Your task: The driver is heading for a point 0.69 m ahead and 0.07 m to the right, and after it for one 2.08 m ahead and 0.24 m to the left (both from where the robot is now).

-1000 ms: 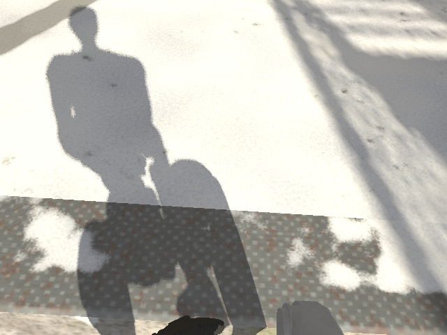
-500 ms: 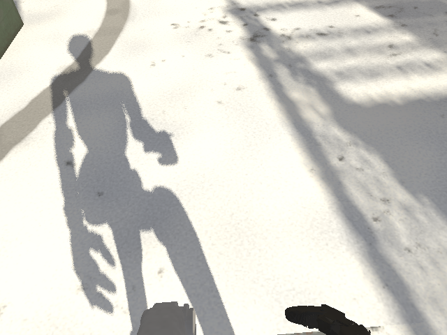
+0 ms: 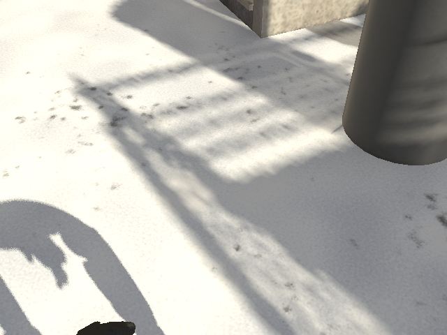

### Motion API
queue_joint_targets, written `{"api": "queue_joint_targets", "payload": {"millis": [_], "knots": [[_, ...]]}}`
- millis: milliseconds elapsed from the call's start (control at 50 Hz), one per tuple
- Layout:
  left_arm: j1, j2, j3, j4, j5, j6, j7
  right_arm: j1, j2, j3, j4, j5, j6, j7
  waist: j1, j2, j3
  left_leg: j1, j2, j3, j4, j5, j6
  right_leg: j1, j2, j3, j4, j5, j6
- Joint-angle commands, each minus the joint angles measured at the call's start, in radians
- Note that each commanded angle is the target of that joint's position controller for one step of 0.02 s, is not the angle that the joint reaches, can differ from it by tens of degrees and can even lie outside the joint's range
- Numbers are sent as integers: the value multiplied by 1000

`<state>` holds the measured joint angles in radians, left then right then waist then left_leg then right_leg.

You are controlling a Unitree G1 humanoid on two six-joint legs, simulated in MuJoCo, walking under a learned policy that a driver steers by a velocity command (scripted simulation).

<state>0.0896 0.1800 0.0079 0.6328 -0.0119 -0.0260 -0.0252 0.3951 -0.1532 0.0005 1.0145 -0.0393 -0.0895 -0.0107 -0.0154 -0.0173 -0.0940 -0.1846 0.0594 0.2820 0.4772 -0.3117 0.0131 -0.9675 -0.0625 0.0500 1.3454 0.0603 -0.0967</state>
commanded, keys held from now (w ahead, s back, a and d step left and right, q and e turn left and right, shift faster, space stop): w+e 0.28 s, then w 0.48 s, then w+q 0.24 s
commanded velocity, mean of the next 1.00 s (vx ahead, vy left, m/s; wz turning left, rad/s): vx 0.50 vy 0.00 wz -0.25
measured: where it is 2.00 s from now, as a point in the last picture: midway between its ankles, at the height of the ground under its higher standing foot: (246, 202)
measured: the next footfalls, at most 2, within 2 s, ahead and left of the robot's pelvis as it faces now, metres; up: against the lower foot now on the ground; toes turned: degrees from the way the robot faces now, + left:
right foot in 0.24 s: +0.28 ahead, -0.16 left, +0.00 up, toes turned -14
left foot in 0.78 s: +0.67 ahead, -0.02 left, +0.00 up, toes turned -14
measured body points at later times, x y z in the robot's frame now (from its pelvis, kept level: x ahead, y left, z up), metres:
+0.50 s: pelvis +0.28 -0.08 +0.01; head +0.29 -0.10 +0.46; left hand +0.40 +0.15 -0.10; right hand +0.40 -0.37 -0.08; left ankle +0.38 +0.09 -0.63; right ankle +0.24 -0.15 -0.73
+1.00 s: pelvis +0.59 -0.08 +0.01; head +0.62 -0.07 +0.45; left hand +0.81 +0.13 -0.09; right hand +0.59 -0.35 -0.11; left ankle +0.64 -0.01 -0.73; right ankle +0.56 -0.25 -0.64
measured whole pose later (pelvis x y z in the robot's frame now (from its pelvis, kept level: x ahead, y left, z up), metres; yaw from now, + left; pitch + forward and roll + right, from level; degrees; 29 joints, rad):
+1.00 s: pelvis +0.59 -0.08 +0.01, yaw -12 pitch +4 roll +0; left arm 0.17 0.25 0.05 0.66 0.02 -0.09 0.02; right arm 0.33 -0.23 -0.05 0.80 0.00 -0.08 0.02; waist -0.04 -0.04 -0.03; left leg -0.33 -0.08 0.00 0.42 -0.15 0.09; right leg -0.66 -0.08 0.06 1.16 -0.26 0.00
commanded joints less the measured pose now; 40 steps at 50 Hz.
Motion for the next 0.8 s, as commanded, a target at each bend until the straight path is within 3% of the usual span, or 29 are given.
{"api": "queue_joint_targets", "payload": {"millis": [20, 80, 140, 180, 200, 220, 240, 260, 280, 300, 320, 340, 360, 380, 440, 500, 540, 600, 640, 680, 720, 740, 760, 780, 800], "knots": [[3, 55, 16, -24, -16, 5, -16, -102, -194, -41, -123, 17, -31, -28, 23, 33, 70, 51, 209, -107, -278, 219, 109, 58, -56, -26, -205, 25, 15], [-133, 51, 20, -58, -24, 4, -32, -40, -212, -60, -142, 23, -13, -32, -58, 38, 123, 225, 288, -114, -308, 192, 130, 22, -79, -62, -396, -65, 18], [-161, 58, 30, -72, -28, 17, -46, -46, -232, -78, -162, 43, 9, -22, -74, 67, 190, 252, 289, -60, -292, 253, 129, 142, -56, -138, -564, -183, 11], [-107, 89, 52, -68, -20, 16, -48, -62, -263, -91, -162, 58, 17, -11, -39, 114, 178, 253, 275, -22, -187, 629, 124, 305, 14, -208, -629, -272, -15], [-33, 111, 69, -51, -21, 12, -46, -78, -287, -100, -164, 66, 24, -11, 8, 140, 144, 259, 266, -2, -74, 866, 117, 407, 61, -240, -661, -303, -34], [111, 147, 94, -15, -21, 6, -43, -107, -304, -106, -170, 75, 34, -9, 88, 137, 72, 244, 228, 27, 109, 996, 100, 583, 116, -260, -766, -272, -70], [265, 233, 137, 25, -15, 4, -25, -77, -287, -104, -177, 69, 34, -12, 139, 106, -30, 113, 182, 21, 334, 872, 67, 853, 142, -195, -803, -232, -102], [348, 334, 163, 36, -6, 4, -8, -98, -181, -75, -218, 24, 20, -14, 129, -74, -75, -201, 116, 1, 647, 250, 24, 1087, -75, 125, -766, -85, -157], [312, 360, 153, 6, -4, -17, -11, -72, -115, -48, -300, 33, -22, -6, 51, -269, -242, -559, -95, -199, 958, -237, -29, 1343, -268, 721, -991, -365, -374], [331, 252, 125, 10, 4, -28, -16, -195, -188, -65, -309, 69, -59, 8, 116, -92, -248, -645, -44, -355, 1039, -168, -10, 1316, -277, 719, -1091, -348, -316], [311, 205, 110, 23, 9, -36, -14, -243, -177, -61, -323, 92, -73, 16, 108, -74, -145, -690, 2, -339, 1023, -80, 14, 1213, -255, 552, -1058, -238, -267], [243, 175, 97, 10, 5, -40, -13, -240, -158, -54, -316, 71, -75, 9, 66, 17, -99, -641, 51, -346, 972, -6, 20, 1068, -218, 420, -1032, -124, -224], [190, 137, 82, -2, 5, -45, -8, -227, -167, -60, -313, 58, -67, 6, 34, 26, -69, -589, 78, -353, 911, 42, 20, 953, -179, 329, -1039, -62, -202], [169, 116, 70, -5, 16, -52, -4, -190, -172, -65, -310, 57, -52, 8, 3, 12, -57, -540, 96, -361, 885, 66, 20, 884, -158, 284, -1057, -42, -193], [188, 147, 70, 9, 19, -61, 6, -196, -162, -67, -316, 42, -20, 4, -20, 16, 4, -567, 102, -344, 777, 93, -8, 794, -138, 217, -1111, -16, -184], [236, 165, 71, 36, 20, -63, 21, -284, -139, -56, -333, 29, -10, 0, 2, -11, 70, -621, 103, -332, 601, 230, -31, 753, -119, 141, -1143, 20, -170], [260, 165, 70, 52, 14, -60, 28, -347, -130, -51, -341, 31, -14, 4, 29, -39, 84, -596, 84, -317, 436, 343, -33, 762, -98, 97, -1148, 23, -147], [299, 185, 77, 79, 3, -60, 29, -441, -123, -46, -353, 48, -23, 19, 76, -65, 109, -549, 42, -271, 239, 417, -28, 808, -92, 68, -1147, -25, -128], [328, 193, 82, 97, -3, -57, 28, -486, -123, -47, -367, 56, -27, 33, 101, -72, 129, -550, 28, -265, 163, 404, -15, 872, -119, 81, -1125, -47, -126], [326, 202, 90, 106, -7, -51, 31, -499, -134, -51, -382, 58, -31, 48, 97, -80, 137, -551, 19, -274, 100, 354, 12, 945, -156, 101, -1087, -24, -112], [288, 217, 98, 102, -7, -46, 34, -440, -163, -63, -376, 52, -33, 57, 54, -107, 117, -467, -7, -260, 63, 282, 49, 982, -171, 103, -1031, 119, -85], [263, 223, 101, 98, -6, -43, 37, -372, -185, -75, -359, 45, -33, 56, 14, -112, 74, -361, -41, -233, 47, 265, 69, 988, -151, 81, -958, 284, -64], [247, 212, 97, 94, -2, -39, 38, -239, -218, -93, -322, 36, -31, 50, -50, -102, -8, -175, -76, -206, 49, 267, 97, 956, -99, 44, -807, 426, -36], [233, 178, 83, 79, 15, -39, 40, -52, -266, -106, -285, 29, -29, 44, -122, -47, -133, 112, 24, -311, 119, 361, 143, 790, -47, -8, -541, 289, 1], [387, 73, 55, 61, 18, -54, 38, 57, -359, -126, -266, 16, -28, 42, -70, 256, -287, 493, 273, -796, 32, 230, 329, 400, 125, -29, -88, -213, 91]]}}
